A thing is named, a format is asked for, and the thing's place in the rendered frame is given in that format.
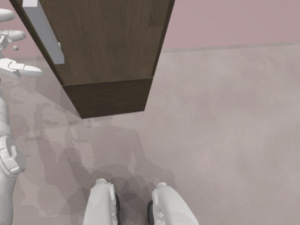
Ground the robot right thigh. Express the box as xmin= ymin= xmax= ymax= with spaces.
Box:
xmin=152 ymin=186 xmax=199 ymax=225

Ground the left robot hand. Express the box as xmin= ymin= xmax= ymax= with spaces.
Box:
xmin=0 ymin=8 xmax=43 ymax=79

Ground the handle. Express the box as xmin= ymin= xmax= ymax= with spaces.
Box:
xmin=22 ymin=0 xmax=64 ymax=64

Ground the robot right shin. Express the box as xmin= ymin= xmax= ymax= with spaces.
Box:
xmin=153 ymin=182 xmax=166 ymax=225

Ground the robot left forearm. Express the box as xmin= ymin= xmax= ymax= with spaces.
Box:
xmin=0 ymin=78 xmax=13 ymax=139

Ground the cupboard door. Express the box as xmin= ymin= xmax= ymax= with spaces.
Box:
xmin=16 ymin=0 xmax=170 ymax=86

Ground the robot left upper arm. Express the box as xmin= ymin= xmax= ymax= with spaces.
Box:
xmin=0 ymin=135 xmax=27 ymax=225

